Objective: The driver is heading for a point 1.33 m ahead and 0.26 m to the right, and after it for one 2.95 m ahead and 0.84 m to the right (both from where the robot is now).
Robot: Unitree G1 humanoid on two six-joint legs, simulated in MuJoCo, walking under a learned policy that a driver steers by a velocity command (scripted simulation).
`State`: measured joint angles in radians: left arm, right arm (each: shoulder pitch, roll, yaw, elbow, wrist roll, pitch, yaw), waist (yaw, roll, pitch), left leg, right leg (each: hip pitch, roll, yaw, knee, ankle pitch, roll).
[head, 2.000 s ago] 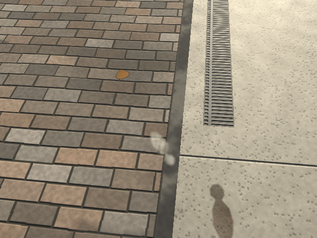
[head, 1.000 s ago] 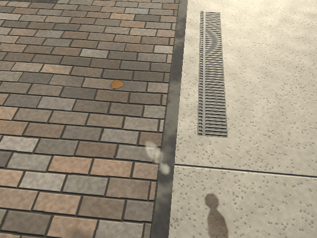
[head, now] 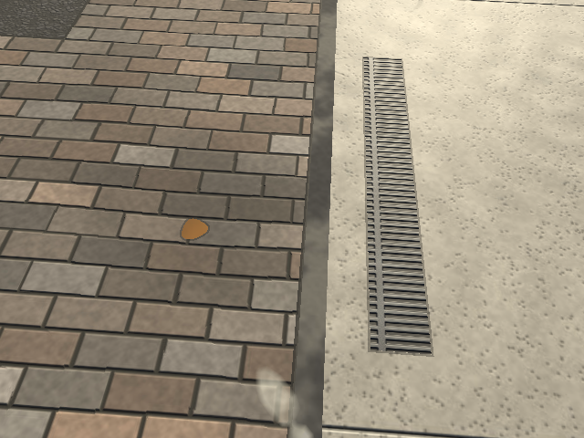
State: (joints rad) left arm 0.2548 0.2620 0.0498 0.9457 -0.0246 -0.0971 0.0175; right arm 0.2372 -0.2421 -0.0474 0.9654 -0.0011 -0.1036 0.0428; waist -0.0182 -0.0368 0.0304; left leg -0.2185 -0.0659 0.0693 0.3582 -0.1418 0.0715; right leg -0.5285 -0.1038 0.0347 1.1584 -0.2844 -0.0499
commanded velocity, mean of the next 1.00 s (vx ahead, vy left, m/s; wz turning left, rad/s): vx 0.50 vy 0.00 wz -0.06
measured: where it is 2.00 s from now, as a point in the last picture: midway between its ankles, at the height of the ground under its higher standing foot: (316, 277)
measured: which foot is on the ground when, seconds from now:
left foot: down 0.00-0.36, up 0.38-0.88, down 0.90-1.00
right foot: up 0.00-0.34, down 0.36-0.92, up 0.94-1.00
